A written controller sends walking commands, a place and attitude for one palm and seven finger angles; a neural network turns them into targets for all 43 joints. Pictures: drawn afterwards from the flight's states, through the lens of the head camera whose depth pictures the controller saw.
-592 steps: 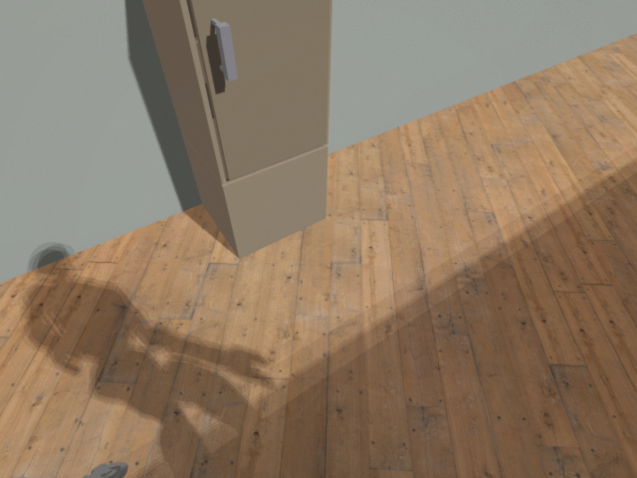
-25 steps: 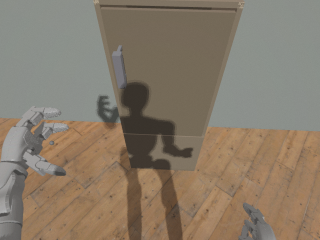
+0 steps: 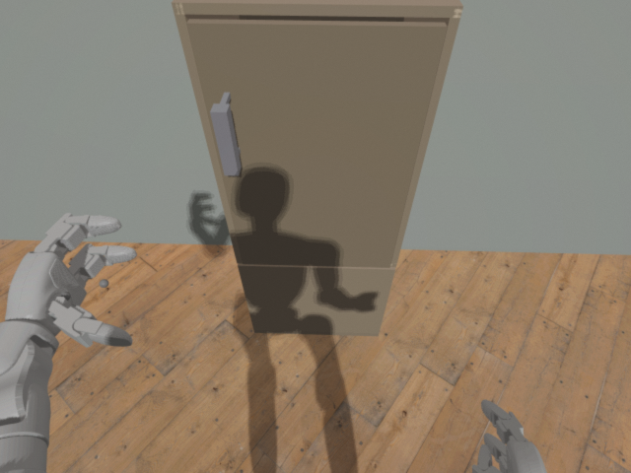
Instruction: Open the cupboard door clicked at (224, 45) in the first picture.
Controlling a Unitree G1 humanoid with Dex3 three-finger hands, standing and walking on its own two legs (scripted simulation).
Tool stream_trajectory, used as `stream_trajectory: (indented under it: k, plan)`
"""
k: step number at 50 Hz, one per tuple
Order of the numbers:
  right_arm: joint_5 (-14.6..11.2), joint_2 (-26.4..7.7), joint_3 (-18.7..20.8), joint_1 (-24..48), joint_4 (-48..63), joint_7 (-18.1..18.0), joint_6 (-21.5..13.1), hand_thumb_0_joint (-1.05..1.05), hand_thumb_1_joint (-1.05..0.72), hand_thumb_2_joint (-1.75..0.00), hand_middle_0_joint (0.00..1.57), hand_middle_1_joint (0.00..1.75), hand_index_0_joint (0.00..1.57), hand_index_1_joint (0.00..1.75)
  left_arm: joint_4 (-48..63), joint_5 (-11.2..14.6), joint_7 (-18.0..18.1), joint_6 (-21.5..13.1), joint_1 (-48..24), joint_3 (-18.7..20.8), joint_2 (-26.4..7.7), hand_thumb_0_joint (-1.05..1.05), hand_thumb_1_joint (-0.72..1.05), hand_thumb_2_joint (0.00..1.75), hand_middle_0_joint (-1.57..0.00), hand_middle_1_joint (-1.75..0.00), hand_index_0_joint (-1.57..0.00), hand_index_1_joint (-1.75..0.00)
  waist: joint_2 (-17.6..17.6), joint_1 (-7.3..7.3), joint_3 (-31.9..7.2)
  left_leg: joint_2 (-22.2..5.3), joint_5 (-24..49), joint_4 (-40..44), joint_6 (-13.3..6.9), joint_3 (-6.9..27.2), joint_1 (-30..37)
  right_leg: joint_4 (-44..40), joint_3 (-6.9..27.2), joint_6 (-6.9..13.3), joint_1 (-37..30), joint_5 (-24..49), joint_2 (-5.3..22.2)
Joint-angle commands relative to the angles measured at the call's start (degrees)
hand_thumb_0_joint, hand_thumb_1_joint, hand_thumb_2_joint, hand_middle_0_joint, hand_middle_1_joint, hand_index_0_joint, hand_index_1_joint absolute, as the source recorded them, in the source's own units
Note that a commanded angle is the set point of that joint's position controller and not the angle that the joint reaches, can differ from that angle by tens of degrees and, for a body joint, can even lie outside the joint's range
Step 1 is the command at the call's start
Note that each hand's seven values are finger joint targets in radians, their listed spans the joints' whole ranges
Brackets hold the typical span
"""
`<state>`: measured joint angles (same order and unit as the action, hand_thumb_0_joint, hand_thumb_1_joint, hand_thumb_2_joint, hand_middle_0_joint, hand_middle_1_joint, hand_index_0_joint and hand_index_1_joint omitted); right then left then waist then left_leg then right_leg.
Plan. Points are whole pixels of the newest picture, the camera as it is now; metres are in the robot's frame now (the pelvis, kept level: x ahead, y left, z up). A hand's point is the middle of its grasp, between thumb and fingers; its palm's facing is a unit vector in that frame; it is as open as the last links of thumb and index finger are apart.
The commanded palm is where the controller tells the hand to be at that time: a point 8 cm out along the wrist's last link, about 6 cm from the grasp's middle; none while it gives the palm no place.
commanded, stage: move the hooked fingers beside the handle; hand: left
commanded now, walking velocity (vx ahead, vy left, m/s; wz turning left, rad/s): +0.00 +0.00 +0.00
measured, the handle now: (229, 134) +0.63 +0.21 +0.09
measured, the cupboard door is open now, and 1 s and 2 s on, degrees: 0 0 0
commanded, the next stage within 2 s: none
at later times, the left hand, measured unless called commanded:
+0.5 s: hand (134, 238) +0.36 +0.27 +0.11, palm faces +0.04 -1.00 +0.00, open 14.0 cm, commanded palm +0.34 +0.32 +0.11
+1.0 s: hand (163, 194) +0.45 +0.26 +0.11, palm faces +0.04 -1.00 +0.00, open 14.0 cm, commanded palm +0.43 +0.31 +0.10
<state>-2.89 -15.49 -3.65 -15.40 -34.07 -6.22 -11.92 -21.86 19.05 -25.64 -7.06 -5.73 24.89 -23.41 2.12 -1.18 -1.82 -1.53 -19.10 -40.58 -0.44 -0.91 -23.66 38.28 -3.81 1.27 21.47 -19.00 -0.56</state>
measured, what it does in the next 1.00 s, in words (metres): stands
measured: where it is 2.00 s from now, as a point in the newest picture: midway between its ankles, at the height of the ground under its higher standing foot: outside the picture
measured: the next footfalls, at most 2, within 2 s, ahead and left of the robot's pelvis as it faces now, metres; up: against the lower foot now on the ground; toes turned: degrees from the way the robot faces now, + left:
none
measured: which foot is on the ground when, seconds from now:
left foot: down 0.00-1.00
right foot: down 0.00-1.00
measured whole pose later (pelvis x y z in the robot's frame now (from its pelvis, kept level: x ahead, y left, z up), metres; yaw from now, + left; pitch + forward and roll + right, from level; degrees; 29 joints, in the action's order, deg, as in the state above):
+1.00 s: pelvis +0.01 +0.01 -0.01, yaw -1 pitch +11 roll -2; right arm -1.8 -16.6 -2.8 -21.4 -36.3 -4.3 -3.4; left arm -60.3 10.4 -23.5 -14.6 -41.0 25.8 -32.7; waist 0.7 4.9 -3.2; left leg -2.1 -21.1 -45.4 -1.0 -1.7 -35.0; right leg 42.5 -2.9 0.8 32.9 -20.2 -1.0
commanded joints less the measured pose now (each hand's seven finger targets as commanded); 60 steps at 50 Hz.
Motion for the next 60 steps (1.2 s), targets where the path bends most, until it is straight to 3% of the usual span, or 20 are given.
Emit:
stream_trajectory:
  k: [1, 5, 9, 10, 12, 14, 20, 23, 25, 30, 32, 36, 40, 45, 46, 48, 51, 55, 57, 60]
  plan:
    - [-0.13, -7.87, 3.32, 4.21, 8.77, -0.63, -3.58, 0.0, -0.9, -0.9, 0.2, 0.3, 0.2, 0.3, 11.06, 2.1, -0.38, -3.51, -14.14, 5.38, -15.64, 0.0, -0.5, 0.3, -0.3, -1.2, -0.3, -1.2, -0.08, -0.05, -11.28, 1.59, 8.04, 6.21, -1.17, 1.81, 4.5, -6.71, 3.33, -0.26, -2.47, 8.41, -0.16]
    - [-0.24, -7.94, 3.22, 4.43, 8.87, -0.63, -3.55, 0.0, -0.9, -0.9, 0.2, 0.3, 0.2, 0.3, 10.36, 1.97, -0.88, -2.95, -15.79, 4.49, -15.39, 0.0, -0.5, 0.3, -0.3, -1.2, -0.3, -1.2, 0.75, 0.17, -10.25, 1.66, 6.66, 6.11, -1.1, 1.93, 3.88, -6.8, 3.53, -0.17, -1.27, 6.51, -0.11]
    - [-0.27, -8.1, 3.08, 3.94, 7.54, -1.27, -3.36, 0.0, -0.9, -0.9, 0.2, 0.3, 0.2, 0.3, 9.28, 0.53, 0.06, -3.91, -28.01, 3.13, -17.17, 0.0, -0.5, 0.3, -0.3, -1.2, -0.3, -1.2, 2.33, 2.21, -10.3, 1.44, 4.66, 6.01, -1.08, 2.53, 4.42, -6.93, 3.5, -0.1, 0.84, 3.75, -0.25]
    - [-0.21, -7.96, 3.02, 3.72, 7.4, -1.33, -3.45, 0.0, -0.9, -0.9, 0.2, 0.3, 0.2, 0.3, 7.92, 0.35, 0.08, -4.05, -29.06, 1.75, -15.65, 0.0, -0.5, 0.3, -0.3, -1.2, -0.3, -1.2, 2.47, 2.37, -11.1, 1.55, 4.53, 5.94, -1.11, 2.59, 4.89, -6.72, 3.43, -0.08, 1.05, 3.75, -0.27]
    - [-0.16, -8.1, 3.14, 2.96, 6.88, -1.45, -3.48, 0.0, -0.9, -0.9, 0.2, 0.3, 0.2, 0.3, 6.05, -0.28, 0.19, -4.59, -29.86, 1.86, -16.29, 0.0, -0.5, 0.3, -0.3, -1.2, -0.3, -1.2, 3.43, 2.15, -13.01, 1.61, 5.88, 5.6, -1.1, 2.57, 5.63, -6.29, 3.39, 0.03, 0.63, 5.61, -0.15]
    - [0.01, -8.5, 3.13, 2.28, 6.64, -1.15, -3.0, 0.0, -0.9, -0.9, 0.2, 0.3, 0.2, 0.3, 2.52, -0.56, -0.02, -4.5, -29.33, 3.41, -18.29, 0.0, -0.5, 0.3, -0.3, -1.2, -0.3, -1.2, 1.28, 1.6, -13.66, 1.58, 7.55, 5.15, -1.11, 2.52, 4.15, -5.51, 3.49, 0.13, -0.9, 7.96, -0.13]
    - [-0.04, -8.56, 3.28, 0.91, 7.12, -0.4, -1.67, 0.0, -0.9, -0.9, 0.2, 0.3, 0.2, 0.3, -2.05, -1.74, 0.68, -4.38, -34.09, 1.09, -16.82, 0.0, -0.5, 0.3, -0.3, -1.2, -0.3, -1.2, 3.21, 1.75, -15.07, 1.52, 9.08, 5.15, -0.86, 2.69, 4.62, -4.04, 2.29, 0.35, 0.67, 10.11, -0.43]
    - [0.09, -9.04, 3.44, -0.47, 6.88, 0.0, -0.79, 0.0, -0.9, -0.9, 0.2, 0.3, 0.2, 0.3, -4.54, -2.18, 1.55, -4.9, -35.7, 2.41, -18.78, 0.0, -0.5, 0.3, -0.3, -1.2, -0.3, -1.2, 2.31, 1.64, -15.26, 1.45, 9.97, 4.74, -0.9, 2.7, 3.65, -3.56, 2.32, 0.46, 0.52, 10.92, -0.69]
    - [0.09, -9.15, 3.63, -1.29, 6.61, 0.16, -0.13, 0.0, -0.9, -0.9, 0.2, 0.3, 0.2, 0.3, -5.68, -2.86, 2.18, -5.34, -39.14, 1.69, -18.64, 0.0, -0.5, 0.3, -0.3, -1.2, -0.3, -1.2, 1.22, 2.62, -15.73, 1.22, 9.99, 4.82, -0.9, 2.83, 3.53, -3.27, 1.97, 0.19, 1.4, 11.1, -0.71]
    - [0.34, -9.29, 4.05, -3.35, 6.34, 0.63, 1.24, 0.0, -0.9, -0.9, 0.2, 0.3, 0.2, 0.3, -7.49, -4.09, 3.06, -6.94, -42.56, 1.7, -19.31, 0.0, -0.5, 0.3, -0.3, -1.2, -0.3, -1.2, 3.48, 2.87, -18.63, 1.18, 12.76, 3.95, -0.85, 2.59, 4.74, -2.34, 2.08, 0.3, 1.48, 13.55, -0.96]
    - [0.36, -9.52, 4.21, -4.26, 5.54, 0.64, 1.88, 0.0, -0.9, -0.9, 0.2, 0.3, 0.2, 0.3, -11.13, -4.28, 3.37, -7.31, -43.29, 2.3, -19.83, 0.0, -0.5, 0.3, -0.3, -1.2, -0.3, -1.2, 0.95, 3.34, -17.35, 1.02, 11.72, 3.93, -1.02, 2.64, 3.55, -2.54, 2.01, 0.17, 2.26, 12.75, -1.15]
    - [0.47, -9.85, 4.12, -5.71, 4.74, 0.76, 3.17, 0.0, -0.9, -0.9, 0.2, 0.3, 0.2, 0.3, -16.04, -5.35, 3.21, -8.2, -47.95, 2.36, -21.65, 0.0, -0.5, 0.3, -0.3, -1.2, -0.3, -1.2, 1.84, 4.19, -16.84, 1.06, 11.9, 3.38, -1.15, 2.39, 1.81, -2.07, 2.27, 0.18, 2.81, 13.51, -1.06]
    - [0.76, -10.17, 4.59, -7.44, 4.16, 0.98, 4.1, 0.0, -0.9, -0.9, 0.2, 0.3, 0.2, 0.3, -17.57, -6.13, 3.11, -10.18, -53.39, 2.69, -23.34, 0.0, -0.5, 0.3, -0.3, -1.2, -0.3, -1.2, 2.92, 4.67, -21.41, 0.96, 13.66, 2.18, -1.19, 2.36, 3.13, -1.11, 2.51, 0.12, 2.75, 14.93, -1.24]
    - [0.96, -10.49, 4.72, -9.25, 3.44, 1.36, 5.83, 0.0, -0.9, -0.9, 0.2, 0.3, 0.2, 0.3, -23.99, -7.08, 2.38, -11.29, -55.62, 3.98, -25.9, 0.0, -0.5, 0.3, -0.3, -1.2, -0.3, -1.2, 3.02, 5.08, -21.54, 0.92, 15.17, 0.92, -1.35, 2.02, 1.0, -0.16, 2.7, 0.02, 3.38, 16.95, -1.39]
    - [0.9, -10.47, 4.66, -9.5, 3.34, 1.42, 6.19, 0.0, -0.9, -0.9, 0.2, 0.3, 0.2, 0.3, -25.7, -7.3, 2.1, -11.16, -56.3, 2.72, -24.89, 0.0, -0.5, 0.3, -0.3, -1.2, -0.3, -1.2, 2.82, 5.86, -20.61, 0.88, 14.62, 0.78, -1.45, 1.89, 0.62, -0.25, 2.59, -0.07, 4.58, 16.52, -1.41]
    - [1.0, -10.9, 4.58, -10.36, 2.96, 1.35, 6.93, 0.0, -0.9, -0.9, 0.2, 0.3, 0.2, 0.3, -28.49, -7.46, 1.95, -11.37, -58.93, 3.69, -27.08, 0.0, -0.5, 0.3, -0.3, -1.2, -0.3, -1.2, 0.54, 6.38, -19.79, 0.77, 13.28, 0.37, -1.7, 2.01, -1.53, -0.03, 2.76, -0.17, 4.73, 15.8, -1.57]
    - [1.2, -10.95, 4.65, -11.18, 2.63, 1.45, 7.67, 0.0, -0.9, -0.9, 0.2, 0.3, 0.2, 0.3, -29.58, -8.85, 1.99, -12.19, -63.57, 3.13, -28.29, 0.0, -0.5, 0.3, -0.3, -1.2, -0.3, -1.2, 4.3, 7.17, -21.34, 0.76, 12.9, -0.22, -1.59, 2.18, -0.9, 0.3, 2.97, -0.21, 6.65, 14.71, -1.48]
    - [1.51, -11.36, 4.86, -12.86, 1.89, 1.57, 8.7, 0.0, -0.9, -0.9, 0.2, 0.3, 0.2, 0.3, -31.84, -9.33, 2.19, -13.25, -66.47, 4.87, -31.13, 0.0, -0.5, 0.3, -0.3, -1.2, -0.3, -1.2, 3.33, 7.68, -24.55, 0.5, 14.4, -1.51, -1.69, 2.43, -1.11, 1.11, 3.2, -0.36, 6.49, 15.93, -1.72]
    - [1.54, -11.29, 4.6, -13.21, 1.73, 1.67, 9.24, 0.0, -0.9, -0.9, 0.2, 0.3, 0.2, 0.3, -33.79, -9.98, 2.14, -12.91, -67.82, 3.42, -30.39, 0.0, -0.5, 0.3, -0.3, -1.2, -0.3, -1.2, 5.33, 8.42, -23.17, 0.51, 13.91, -1.64, -1.66, 2.32, -1.68, 1.09, 3.07, -0.39, 8.25, 15.28, -1.68]
    - [1.74, -11.75, 4.6, -14.49, 1.51, 1.63, 10.03, 0.0, -0.9, -0.9, 0.2, 0.3, 0.2, 0.3, -36.02, -10.86, 2.3, -12.36, -70.27, 3.98, -32.46, 0.0, -0.5, 0.3, -0.3, -1.2, -0.3, -1.2, 3.99, 9.15, -23.86, 0.31, 13.69, -2.13, -1.84, 2.63, -2.78, 1.3, 3.08, -0.61, 8.77, 14.98, -1.77]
